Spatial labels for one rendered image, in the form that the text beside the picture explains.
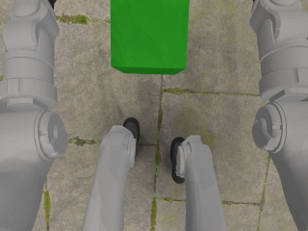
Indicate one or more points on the robot right upper arm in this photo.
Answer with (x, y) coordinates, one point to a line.
(281, 128)

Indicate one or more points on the right robot foot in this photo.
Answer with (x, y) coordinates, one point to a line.
(173, 156)

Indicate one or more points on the robot left forearm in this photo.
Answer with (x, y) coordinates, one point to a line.
(28, 58)

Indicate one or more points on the robot left upper arm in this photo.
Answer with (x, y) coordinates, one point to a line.
(30, 141)

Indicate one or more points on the robot left shin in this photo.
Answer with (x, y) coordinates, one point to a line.
(115, 128)

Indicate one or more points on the carton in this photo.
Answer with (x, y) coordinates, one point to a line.
(149, 36)

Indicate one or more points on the robot right forearm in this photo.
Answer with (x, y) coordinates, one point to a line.
(281, 27)

